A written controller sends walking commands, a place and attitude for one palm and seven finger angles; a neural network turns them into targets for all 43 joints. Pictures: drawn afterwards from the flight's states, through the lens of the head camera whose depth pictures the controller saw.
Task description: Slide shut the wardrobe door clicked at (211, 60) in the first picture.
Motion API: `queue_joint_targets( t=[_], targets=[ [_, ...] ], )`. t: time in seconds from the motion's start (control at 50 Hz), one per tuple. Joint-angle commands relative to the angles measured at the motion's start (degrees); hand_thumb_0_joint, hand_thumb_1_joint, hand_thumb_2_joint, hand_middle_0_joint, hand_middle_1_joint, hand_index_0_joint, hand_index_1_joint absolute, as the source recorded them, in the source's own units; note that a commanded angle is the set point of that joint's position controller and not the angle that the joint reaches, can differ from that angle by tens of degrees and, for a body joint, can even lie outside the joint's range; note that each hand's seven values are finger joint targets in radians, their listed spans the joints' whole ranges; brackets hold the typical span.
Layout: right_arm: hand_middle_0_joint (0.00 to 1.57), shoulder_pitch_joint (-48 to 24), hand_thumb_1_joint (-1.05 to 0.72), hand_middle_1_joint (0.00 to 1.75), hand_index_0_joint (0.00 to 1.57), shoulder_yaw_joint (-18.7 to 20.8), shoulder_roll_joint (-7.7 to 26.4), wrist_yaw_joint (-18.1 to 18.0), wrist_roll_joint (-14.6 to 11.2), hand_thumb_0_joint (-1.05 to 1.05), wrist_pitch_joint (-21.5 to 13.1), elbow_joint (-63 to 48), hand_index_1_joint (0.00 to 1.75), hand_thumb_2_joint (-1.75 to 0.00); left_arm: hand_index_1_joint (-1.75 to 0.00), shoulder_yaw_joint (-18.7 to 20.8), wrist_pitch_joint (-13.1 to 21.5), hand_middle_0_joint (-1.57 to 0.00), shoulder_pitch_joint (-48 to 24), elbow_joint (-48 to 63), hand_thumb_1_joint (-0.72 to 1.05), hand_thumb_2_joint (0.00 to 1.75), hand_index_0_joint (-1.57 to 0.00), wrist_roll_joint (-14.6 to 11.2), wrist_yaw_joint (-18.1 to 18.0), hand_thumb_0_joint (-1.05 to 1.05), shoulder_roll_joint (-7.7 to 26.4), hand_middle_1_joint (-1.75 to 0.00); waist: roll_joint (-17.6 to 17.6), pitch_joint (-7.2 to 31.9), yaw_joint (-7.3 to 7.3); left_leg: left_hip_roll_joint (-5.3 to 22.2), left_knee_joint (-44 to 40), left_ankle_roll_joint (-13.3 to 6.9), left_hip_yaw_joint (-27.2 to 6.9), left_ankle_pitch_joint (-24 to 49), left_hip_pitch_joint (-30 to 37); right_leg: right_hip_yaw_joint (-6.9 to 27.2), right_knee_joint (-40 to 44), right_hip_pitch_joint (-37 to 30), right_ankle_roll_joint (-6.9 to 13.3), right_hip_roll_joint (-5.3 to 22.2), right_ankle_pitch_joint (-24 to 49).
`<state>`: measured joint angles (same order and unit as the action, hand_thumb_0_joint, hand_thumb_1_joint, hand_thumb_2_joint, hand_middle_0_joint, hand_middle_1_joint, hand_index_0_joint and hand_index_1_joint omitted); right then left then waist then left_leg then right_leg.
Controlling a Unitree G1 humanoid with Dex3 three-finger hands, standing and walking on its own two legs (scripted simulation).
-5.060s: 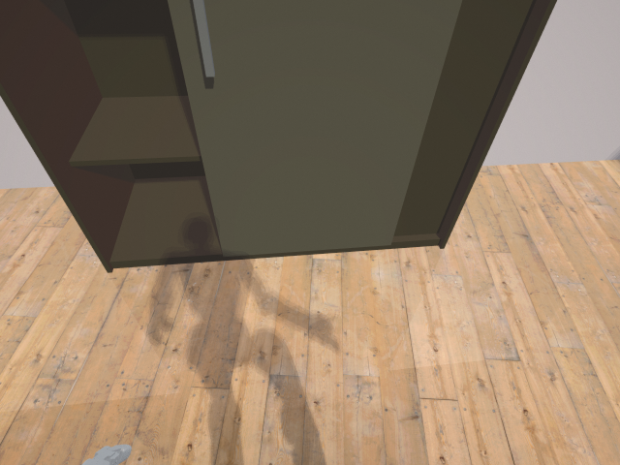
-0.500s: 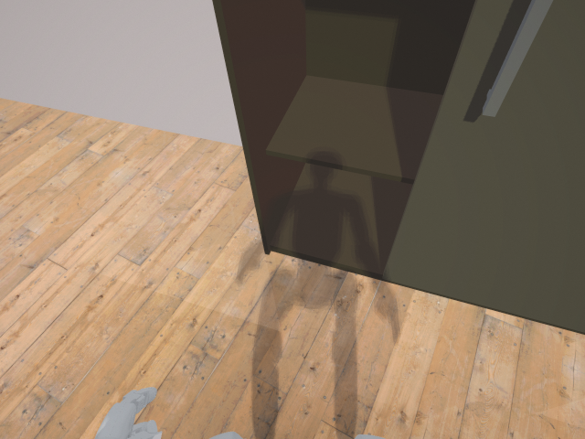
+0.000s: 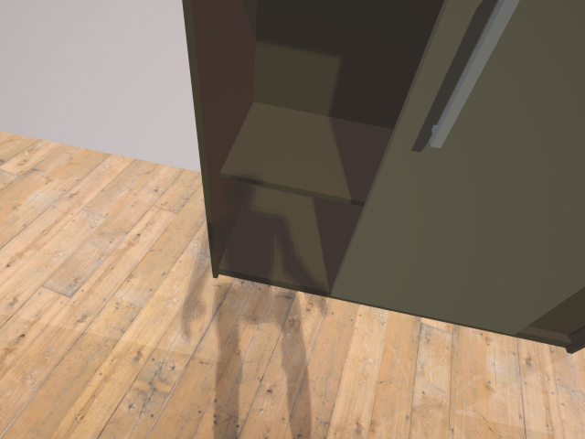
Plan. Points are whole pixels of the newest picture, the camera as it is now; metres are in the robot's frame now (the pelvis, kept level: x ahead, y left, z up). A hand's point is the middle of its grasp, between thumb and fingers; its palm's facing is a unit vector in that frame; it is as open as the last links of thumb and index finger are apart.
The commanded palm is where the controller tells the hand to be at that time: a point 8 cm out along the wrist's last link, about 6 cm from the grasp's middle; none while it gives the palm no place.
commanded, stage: take the last steps up to it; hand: right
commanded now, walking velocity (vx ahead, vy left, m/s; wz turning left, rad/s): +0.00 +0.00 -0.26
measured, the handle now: (468, 71) +0.70 -0.23 +0.20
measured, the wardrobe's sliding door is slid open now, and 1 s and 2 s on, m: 0.44 0.44 0.44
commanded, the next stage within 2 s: come to a stop and stand still in 0.88 s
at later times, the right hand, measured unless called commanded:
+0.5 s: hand out of the picture -0.10 -0.22 -0.17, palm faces +0.25 +0.96 -0.16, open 7.3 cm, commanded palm none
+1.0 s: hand (457, 387) +0.27 -0.30 -0.18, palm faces +0.06 +0.99 -0.16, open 7.3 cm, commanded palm none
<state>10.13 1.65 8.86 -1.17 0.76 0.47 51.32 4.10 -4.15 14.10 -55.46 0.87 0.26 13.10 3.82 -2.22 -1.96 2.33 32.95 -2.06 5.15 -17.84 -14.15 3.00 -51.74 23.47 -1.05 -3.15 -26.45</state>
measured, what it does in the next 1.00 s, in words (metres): walks ahead: right foot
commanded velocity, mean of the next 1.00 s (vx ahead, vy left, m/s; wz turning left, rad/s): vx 0.22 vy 0.01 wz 0.01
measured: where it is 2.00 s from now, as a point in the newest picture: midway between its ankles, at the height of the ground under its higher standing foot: outside the picture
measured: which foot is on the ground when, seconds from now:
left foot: down 0.00-0.48, up 0.50-1.00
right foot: up 0.00-0.46, down 0.48-1.00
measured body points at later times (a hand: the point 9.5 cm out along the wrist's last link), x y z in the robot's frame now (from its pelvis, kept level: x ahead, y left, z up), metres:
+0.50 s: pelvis +0.04 -0.07 +0.00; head +0.04 -0.09 +0.45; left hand +0.17 +0.16 -0.13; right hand -0.11 -0.27 -0.16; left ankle +0.00 +0.09 -0.73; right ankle +0.03 -0.16 -0.74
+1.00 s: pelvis +0.19 -0.12 -0.01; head +0.22 -0.13 +0.44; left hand +0.08 +0.07 -0.15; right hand +0.27 -0.35 -0.16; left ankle +0.30 -0.04 -0.71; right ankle +0.03 -0.16 -0.73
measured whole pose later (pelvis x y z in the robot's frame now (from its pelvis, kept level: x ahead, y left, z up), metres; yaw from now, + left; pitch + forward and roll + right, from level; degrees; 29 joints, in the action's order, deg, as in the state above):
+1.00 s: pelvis +0.19 -0.12 -0.01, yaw -4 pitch -1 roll +1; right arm 7.5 2.8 9.5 0.1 0.9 -0.1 59.6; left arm 0.0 2.8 29.1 -67.3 1.2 -2.5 4.3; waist -0.1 -3.8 -2.9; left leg 0.1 42.8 -3.3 7.8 -12.8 -28.3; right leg -9.4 -19.7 -6.9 3.3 -1.8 -25.0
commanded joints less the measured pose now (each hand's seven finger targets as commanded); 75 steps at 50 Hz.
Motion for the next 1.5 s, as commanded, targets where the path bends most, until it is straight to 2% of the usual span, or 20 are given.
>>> queue_joint_targets(
  t=[0.0,0.14,0.28,0.38,0.42,0.44,0.46,0.48,0.5,0.58,0.66,0.88,0.96,1.0,1.02,1.04,1.06,1.14,1.42,1.48],
  targets=[
    [0.2,0.1,-0.9,0.3,0.2,2.8,10.1,-0.8,0.0,0.0,-1.2,-3.5,0.3,-0.9,-0.3,1.6,0.9,-0.2,0.8,2.1,0.9,0.9,-0.2,0.5,0.2,0.0,3.9,-0.3,-12.7,-0.9,0.53,14.0,-16.9,-3.8,-9.3,16.4,1.9,0.3,-17.4,7.2,-1.1,3.3,5.0],
    [0.2,10.7,-0.9,0.3,0.2,2.9,9.3,-0.5,0.4,0.0,-2.9,1.6,0.3,-0.9,-0.3,1.1,1.7,-0.2,-2.8,1.4,0.9,0.9,-0.2,1.3,1.0,0.0,3.4,-0.3,-11.8,-1.8,4.44,15.8,-23.3,-4.0,-12.3,-4.8,10.0,-1.4,-11.8,12.2,-1.8,6.6,9.9],
    [0.2,16.2,-0.9,0.3,0.2,2.6,9.7,0.1,1.3,0.0,-3.9,6.5,0.3,-0.9,-0.3,-0.1,3.2,-0.2,-7.3,2.1,0.9,0.9,-0.2,0.8,1.6,0.0,1.5,-0.3,-11.8,-2.5,5.96,17.1,-25.4,-5.8,-11.2,-6.7,11.0,-5.3,3.7,8.7,-0.6,7.9,7.2],
    [0.2,15.2,-0.9,0.3,0.2,2.7,10.5,0.4,1.2,0.0,-3.3,8.9,0.3,-0.9,-0.3,-0.8,4.5,-0.2,-4.8,1.1,0.9,0.9,-0.2,0.4,1.6,0.0,-0.2,-0.3,-13.3,-2.6,4.41,15.3,-22.9,-5.1,-6.6,-8.0,3.0,-9.6,16.8,-5.1,1.0,5.8,6.3],
    [0.2,13.9,-0.9,0.3,0.2,2.4,9.6,0.6,0.7,0.0,-2.8,9.9,0.3,-0.9,-0.3,-0.8,5.2,-0.2,0.9,-1.2,0.9,0.9,-0.2,0.3,1.0,0.0,0.7,-0.3,-9.9,-1.6,1.34,12.0,-17.9,-2.6,-3.1,-11.4,-5.4,-12.0,24.9,-18.8,0.9,4.3,10.7],
    [0.2,13.4,-0.9,0.3,0.2,2.0,8.0,0.7,0.6,0.0,-2.6,9.7,0.3,-0.9,-0.3,-0.3,5.7,-0.2,6.1,-2.9,0.9,0.9,-0.2,0.2,0.4,0.0,3.0,-0.3,-3.3,0.4,-1.06,9.6,-10.4,-0.9,-0.7,-11.4,-10.6,-8.5,28.0,-26.9,1.3,6.7,7.4],
    [0.2,13.0,-0.9,0.3,0.2,1.3,4.5,1.1,0.3,0.0,-2.4,8.6,0.3,-0.9,-0.3,1.0,6.1,-0.2,11.7,-4.2,0.9,0.9,-0.2,0.7,-0.2,0.0,8.0,-0.3,11.3,1.2,-3.47,3.6,5.3,2.0,4.5,-12.3,-19.6,9.1,35.5,-31.6,4.9,18.8,-4.4],
    [0.2,9.8,-0.9,0.3,0.2,0.9,3.8,1.0,0.7,0.0,-2.6,6.4,0.3,-0.9,-0.3,1.6,6.0,-0.2,16.5,-4.9,0.9,0.9,-0.2,0.8,-0.7,0.0,11.7,-0.3,14.6,-0.3,-4.98,0.7,18.7,2.4,3.6,-15.6,-25.5,20.7,43.1,-30.1,9.1,26.8,-8.1],
    [0.2,7.9,-0.9,0.3,0.2,1.4,4.8,0.9,1.0,0.0,-2.5,5.9,0.3,-0.9,-0.3,1.2,5.8,-0.2,14.0,-4.6,0.9,0.9,-0.2,0.7,-1.0,0.0,10.8,-0.3,8.3,-2.9,-3.83,3.2,25.2,1.3,-0.8,-13.6,-26.5,19.7,44.1,-25.9,10.7,28.0,-8.6],
    [0.2,11.4,-0.9,0.3,0.2,1.7,3.2,2.0,1.1,0.0,-2.1,10.3,0.3,-0.9,-0.3,-1.5,7.8,-0.2,6.6,-3.4,0.9,0.9,-0.2,-0.1,-1.8,0.0,2.1,-0.3,1.0,-7.2,1.56,5.3,31.4,2.1,-3.3,3.1,-22.2,3.5,43.9,-17.5,6.7,19.0,17.1],
    [0.2,13.8,-0.9,0.3,0.2,2.1,2.3,1.6,0.8,0.0,-1.2,11.2,0.3,-0.9,-0.3,-1.8,9.1,-0.2,9.5,-4.9,0.9,0.9,-0.2,-0.5,-2.6,0.0,0.4,-0.3,2.0,-3.4,3.5,2.4,32.4,2.9,-2.7,7.5,-21.7,-3.9,40.4,-21.5,3.1,15.5,44.8],
    [0.2,-3.3,-0.9,0.3,0.2,1.4,2.1,1.7,0.4,0.0,-1.1,5.3,0.3,-0.9,-0.3,-2.5,8.6,-0.2,18.6,-9.9,0.9,0.9,-0.2,0.7,-3.8,0.0,-0.1,-0.3,1.6,-7.8,0.13,-0.1,15.1,0.4,1.8,6.7,-24.8,-5.5,35.0,-29.2,5.3,17.3,66.0],
    [0.2,4.3,-0.9,0.3,0.2,1.3,3.0,0.7,0.3,0.0,-1.7,6.9,0.3,-0.9,-0.3,-1.8,7.7,-0.2,17.1,-10.1,0.9,0.9,-0.2,0.3,-3.8,0.0,2.2,-0.3,3.2,-1.7,3.7,-4.8,5.5,-2.6,4.6,4.6,-7.6,-7.2,23.4,-27.4,4.7,17.9,81.1],
    [0.2,13.7,-0.9,0.3,0.2,2.0,4.9,0.2,0.5,0.0,-2.7,9.7,0.3,-0.9,-0.3,-1.7,7.3,-0.2,14.7,-9.4,0.9,0.9,-0.2,-0.8,-3.8,0.0,1.8,-0.3,2.5,1.4,8.28,-3.6,-4.0,-3.6,2.9,17.9,8.0,-7.6,10.2,-19.3,2.5,14.6,71.9],
    [0.2,18.2,-0.9,0.3,0.2,2.9,9.2,-0.7,0.7,0.0,-3.4,10.9,0.3,-0.9,-0.3,-1.9,7.0,-0.2,16.5,-8.9,0.9,0.9,-0.2,-1.4,-3.4,0.0,-0.8,-0.3,-5.4,7.2,8.85,9.3,-3.1,-9.0,-13.4,47.3,20.7,-8.7,-6.4,-6.4,1.0,8.5,43.4],
    [0.2,19.4,-0.9,0.3,0.2,2.8,11.0,-1.0,-0.4,0.0,-3.6,11.3,0.3,-0.9,-0.3,-1.9,6.8,-0.2,17.4,-8.3,0.9,0.9,-0.2,-2.0,-3.4,0.0,-2.3,-0.3,-7.6,12.3,6.66,23.2,-5.9,-17.0,-25.3,73.0,21.7,-7.3,-20.6,-3.4,0.2,2.0,-7.4],
    [0.2,14.1,-0.9,0.3,0.2,2.1,10.9,-1.4,-0.4,0.0,-3.4,9.7,0.3,-0.9,-0.3,-1.6,6.1,-0.2,15.5,-7.8,0.9,0.9,-0.2,-2.0,-3.6,0.0,-2.3,-0.3,-4.4,9.2,4.48,22.5,-8.9,-17.3,-20.3,69.1,13.5,-0.1,-19.4,-5.7,2.0,3.6,-7.7],
    [0.2,1.4,-0.9,0.3,0.2,1.1,5.8,-2.1,-0.1,0.0,-2.0,6.0,0.3,-0.9,-0.3,-1.5,1.8,-0.2,13.9,-8.6,0.9,0.9,-0.2,-1.2,-2.7,0.0,-5.6,-0.3,-5.5,-0.2,-0.81,15.0,-14.6,-10.5,-9.0,44.7,-7.7,-0.6,-14.3,-7.2,1.0,6.4,-1.2],
    [0.2,2.7,-0.9,0.3,0.2,3.6,10.5,-1.3,1.4,0.0,0.2,3.0,0.3,-0.9,-0.3,-0.3,1.9,-0.2,1.3,-1.5,0.9,0.9,-0.2,-0.5,-1.5,0.0,-1.2,-0.3,-14.5,7.6,3.01,12.1,-11.6,-9.6,-11.4,29.3,3.7,-4.5,5.9,-5.0,-1.5,3.6,1.5],
    [0.2,1.5,-0.9,0.3,0.2,3.6,10.6,-1.3,0.8,0.0,0.4,3.1,0.3,-0.9,-0.3,-0.7,3.0,-0.2,4.7,-2.4,0.9,0.9,-0.2,-0.4,-1.5,0.0,-0.6,-0.3,-11.5,7.5,0.9,11.0,-8.8,-5.9,-12.0,19.0,0.1,-4.5,23.6,-14.3,-0.8,3.8,11.1]
  ],
)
